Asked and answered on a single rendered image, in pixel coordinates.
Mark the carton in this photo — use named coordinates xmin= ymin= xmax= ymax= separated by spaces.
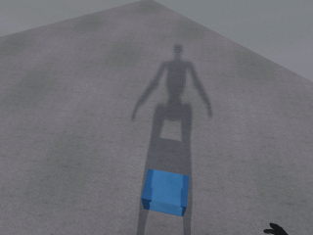
xmin=141 ymin=168 xmax=190 ymax=216

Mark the robot right hand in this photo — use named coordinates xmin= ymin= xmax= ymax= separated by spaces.
xmin=263 ymin=222 xmax=289 ymax=235

